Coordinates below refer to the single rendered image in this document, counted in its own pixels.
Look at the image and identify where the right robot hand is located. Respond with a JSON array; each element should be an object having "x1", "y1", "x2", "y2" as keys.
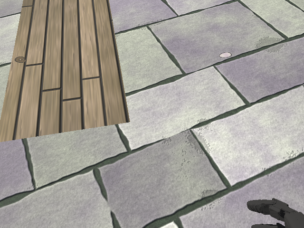
[{"x1": 247, "y1": 198, "x2": 304, "y2": 228}]

